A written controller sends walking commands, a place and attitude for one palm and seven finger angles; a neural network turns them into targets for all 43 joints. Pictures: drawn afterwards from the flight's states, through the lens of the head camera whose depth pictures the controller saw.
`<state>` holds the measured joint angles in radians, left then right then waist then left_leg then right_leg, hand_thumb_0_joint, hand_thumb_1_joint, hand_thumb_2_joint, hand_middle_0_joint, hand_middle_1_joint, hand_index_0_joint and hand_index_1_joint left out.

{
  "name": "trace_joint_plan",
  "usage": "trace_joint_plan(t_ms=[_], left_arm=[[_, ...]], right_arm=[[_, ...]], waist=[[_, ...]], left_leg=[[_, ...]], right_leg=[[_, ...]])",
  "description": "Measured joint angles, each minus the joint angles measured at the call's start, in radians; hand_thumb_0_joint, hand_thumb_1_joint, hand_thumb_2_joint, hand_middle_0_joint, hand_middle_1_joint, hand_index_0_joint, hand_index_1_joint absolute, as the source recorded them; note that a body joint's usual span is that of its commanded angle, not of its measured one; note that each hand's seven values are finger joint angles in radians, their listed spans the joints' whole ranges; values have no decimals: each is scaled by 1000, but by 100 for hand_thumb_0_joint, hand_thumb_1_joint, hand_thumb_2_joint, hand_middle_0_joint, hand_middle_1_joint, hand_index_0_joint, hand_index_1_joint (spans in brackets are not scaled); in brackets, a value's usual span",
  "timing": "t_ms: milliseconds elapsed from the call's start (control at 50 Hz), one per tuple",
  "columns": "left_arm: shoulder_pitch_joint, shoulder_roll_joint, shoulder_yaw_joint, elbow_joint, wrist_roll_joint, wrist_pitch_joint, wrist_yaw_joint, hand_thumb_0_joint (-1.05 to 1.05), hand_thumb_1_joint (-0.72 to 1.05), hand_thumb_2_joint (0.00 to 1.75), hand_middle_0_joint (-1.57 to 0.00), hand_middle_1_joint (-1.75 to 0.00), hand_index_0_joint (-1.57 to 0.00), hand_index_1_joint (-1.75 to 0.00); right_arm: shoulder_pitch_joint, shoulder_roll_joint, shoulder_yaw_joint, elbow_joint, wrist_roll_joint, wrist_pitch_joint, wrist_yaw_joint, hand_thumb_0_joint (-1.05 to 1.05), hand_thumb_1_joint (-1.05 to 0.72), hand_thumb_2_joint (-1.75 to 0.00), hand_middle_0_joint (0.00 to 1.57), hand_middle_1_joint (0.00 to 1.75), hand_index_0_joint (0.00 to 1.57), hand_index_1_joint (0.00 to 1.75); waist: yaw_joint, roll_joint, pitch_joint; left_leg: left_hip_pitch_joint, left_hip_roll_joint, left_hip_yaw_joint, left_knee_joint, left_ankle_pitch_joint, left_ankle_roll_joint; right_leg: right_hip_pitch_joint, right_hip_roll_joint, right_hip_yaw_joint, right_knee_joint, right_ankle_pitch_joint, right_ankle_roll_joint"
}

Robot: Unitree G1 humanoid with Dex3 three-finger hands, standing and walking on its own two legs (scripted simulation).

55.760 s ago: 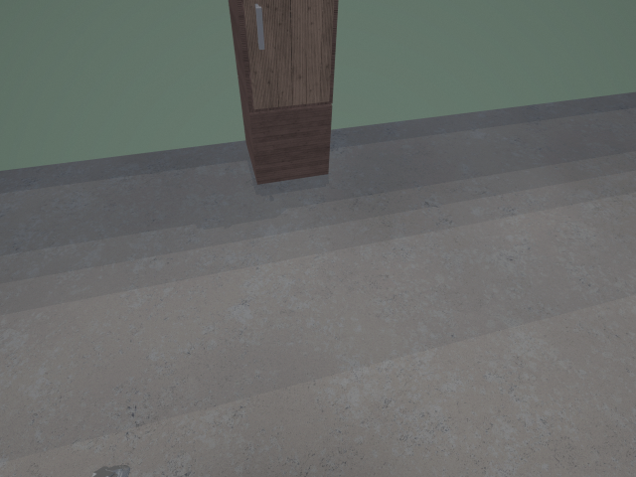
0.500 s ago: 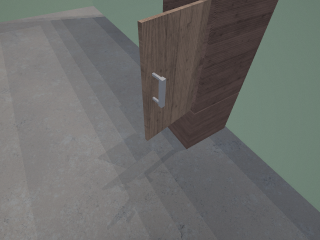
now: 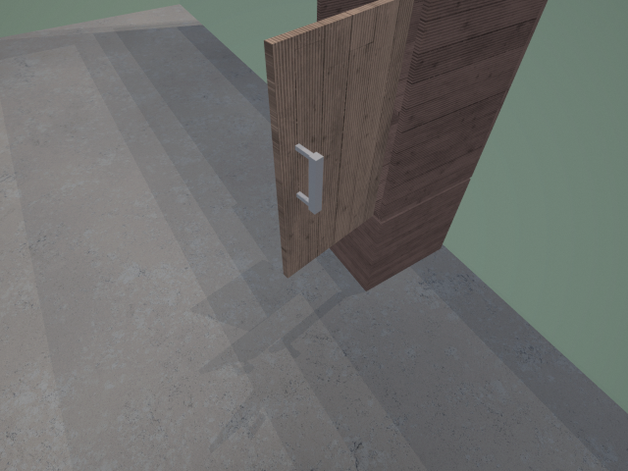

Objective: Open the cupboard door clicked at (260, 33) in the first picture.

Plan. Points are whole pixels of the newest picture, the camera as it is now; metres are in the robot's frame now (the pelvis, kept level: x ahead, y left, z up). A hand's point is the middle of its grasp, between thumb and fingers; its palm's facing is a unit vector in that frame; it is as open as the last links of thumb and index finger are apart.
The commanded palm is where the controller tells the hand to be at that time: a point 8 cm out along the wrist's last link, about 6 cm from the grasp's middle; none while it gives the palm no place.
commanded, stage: look to check the result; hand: left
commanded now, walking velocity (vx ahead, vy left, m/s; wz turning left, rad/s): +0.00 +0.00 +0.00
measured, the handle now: (308, 179) +0.63 +0.05 -0.02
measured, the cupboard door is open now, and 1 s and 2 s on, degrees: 100 100 100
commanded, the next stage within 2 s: stand and wait in 0.16 s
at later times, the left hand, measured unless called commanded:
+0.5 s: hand out of the picture +0.04 +0.18 -0.17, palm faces +0.01 -0.97 -0.22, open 7.4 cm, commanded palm none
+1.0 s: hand out of the picture +0.06 +0.19 -0.17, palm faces +0.00 -0.97 -0.24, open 7.4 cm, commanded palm none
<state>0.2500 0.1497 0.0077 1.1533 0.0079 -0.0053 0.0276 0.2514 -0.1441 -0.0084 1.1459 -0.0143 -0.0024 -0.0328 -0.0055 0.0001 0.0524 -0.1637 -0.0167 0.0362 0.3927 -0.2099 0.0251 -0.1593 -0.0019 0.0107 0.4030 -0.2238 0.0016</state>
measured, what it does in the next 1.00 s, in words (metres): stands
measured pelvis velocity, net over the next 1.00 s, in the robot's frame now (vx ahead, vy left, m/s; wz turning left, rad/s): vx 0.02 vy -0.01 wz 0.00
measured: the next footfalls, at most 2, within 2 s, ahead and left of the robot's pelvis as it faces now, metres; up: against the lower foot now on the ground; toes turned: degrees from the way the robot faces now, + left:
none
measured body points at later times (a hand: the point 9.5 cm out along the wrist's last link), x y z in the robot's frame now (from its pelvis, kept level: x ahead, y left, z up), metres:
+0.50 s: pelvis +0.01 -0.01 +0.00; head +0.03 -0.01 +0.45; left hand +0.04 +0.23 -0.15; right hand +0.03 -0.25 -0.16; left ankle +0.00 +0.10 -0.74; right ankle +0.00 -0.12 -0.74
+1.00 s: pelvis +0.02 -0.01 +0.00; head +0.04 -0.02 +0.45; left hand +0.06 +0.24 -0.15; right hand +0.06 -0.27 -0.15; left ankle +0.00 +0.10 -0.74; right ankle +0.00 -0.12 -0.74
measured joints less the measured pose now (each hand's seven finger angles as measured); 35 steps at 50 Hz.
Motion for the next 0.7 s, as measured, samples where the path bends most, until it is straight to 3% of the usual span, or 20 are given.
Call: trace_joint_plan(t_ms=[700], left_arm=[[-57,58,3,-9,-3,-6,-9,0,91,90,-20,-30,-20,-29]], right_arm=[[-64,-60,0,2,-1,0,4,1,-90,-90,20,30,20,30]], waist=[[0,2,6]], left_leg=[[40,17,-7,-40,-4,-19]], right_leg=[[42,17,-6,-44,-2,-17]])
